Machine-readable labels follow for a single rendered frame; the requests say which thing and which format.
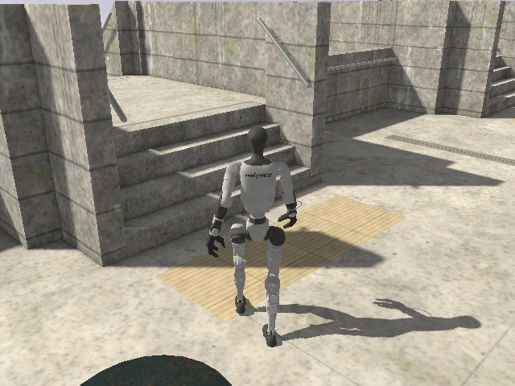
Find robot left hand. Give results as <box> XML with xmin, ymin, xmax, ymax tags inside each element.
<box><xmin>206</xmin><ymin>234</ymin><xmax>225</xmax><ymax>257</ymax></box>

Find robot left upper arm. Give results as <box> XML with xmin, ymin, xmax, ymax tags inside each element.
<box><xmin>220</xmin><ymin>162</ymin><xmax>241</xmax><ymax>208</ymax></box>

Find robot head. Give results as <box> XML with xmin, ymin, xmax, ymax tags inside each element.
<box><xmin>244</xmin><ymin>127</ymin><xmax>272</xmax><ymax>166</ymax></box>

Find robot right upper arm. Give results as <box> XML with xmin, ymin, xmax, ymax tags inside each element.
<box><xmin>274</xmin><ymin>162</ymin><xmax>295</xmax><ymax>204</ymax></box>

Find left robot thigh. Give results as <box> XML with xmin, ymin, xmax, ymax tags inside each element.
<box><xmin>230</xmin><ymin>224</ymin><xmax>247</xmax><ymax>269</ymax></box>

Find robot right forearm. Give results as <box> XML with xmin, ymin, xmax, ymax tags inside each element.
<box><xmin>286</xmin><ymin>192</ymin><xmax>297</xmax><ymax>217</ymax></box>

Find robot right hand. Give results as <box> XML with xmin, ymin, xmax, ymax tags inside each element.
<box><xmin>278</xmin><ymin>213</ymin><xmax>297</xmax><ymax>228</ymax></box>

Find robot left forearm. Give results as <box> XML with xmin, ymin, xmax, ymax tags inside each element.
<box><xmin>209</xmin><ymin>195</ymin><xmax>228</xmax><ymax>236</ymax></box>

